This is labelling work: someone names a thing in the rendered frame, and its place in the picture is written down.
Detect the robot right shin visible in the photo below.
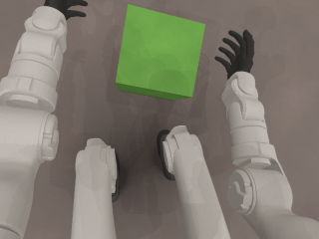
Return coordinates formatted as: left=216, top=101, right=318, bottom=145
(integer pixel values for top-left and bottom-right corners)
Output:
left=166, top=125, right=203, bottom=174

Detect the carton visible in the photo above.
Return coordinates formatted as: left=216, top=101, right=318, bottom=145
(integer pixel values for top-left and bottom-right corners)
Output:
left=116, top=4, right=205, bottom=101

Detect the right robot hand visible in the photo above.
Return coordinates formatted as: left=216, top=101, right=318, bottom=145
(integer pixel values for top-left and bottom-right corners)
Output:
left=214, top=30, right=254, bottom=80

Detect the left robot forearm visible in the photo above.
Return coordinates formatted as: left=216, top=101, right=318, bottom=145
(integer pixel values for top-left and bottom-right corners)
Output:
left=0, top=6, right=68, bottom=113

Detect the right robot forearm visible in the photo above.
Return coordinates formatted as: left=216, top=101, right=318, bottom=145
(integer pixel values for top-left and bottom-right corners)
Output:
left=221, top=71, right=293, bottom=205

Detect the left robot hand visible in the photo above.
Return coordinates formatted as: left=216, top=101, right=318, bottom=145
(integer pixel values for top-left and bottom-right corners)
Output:
left=44, top=0, right=88, bottom=21

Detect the robot right upper arm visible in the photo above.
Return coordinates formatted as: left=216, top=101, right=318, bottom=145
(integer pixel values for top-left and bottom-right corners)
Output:
left=226, top=167, right=319, bottom=239

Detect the robot left upper arm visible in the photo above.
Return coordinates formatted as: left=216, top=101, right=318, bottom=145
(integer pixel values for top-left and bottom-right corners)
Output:
left=0, top=106, right=59, bottom=239

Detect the right robot thigh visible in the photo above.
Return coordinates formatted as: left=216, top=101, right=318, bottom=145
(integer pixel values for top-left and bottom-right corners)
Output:
left=162, top=131, right=231, bottom=239

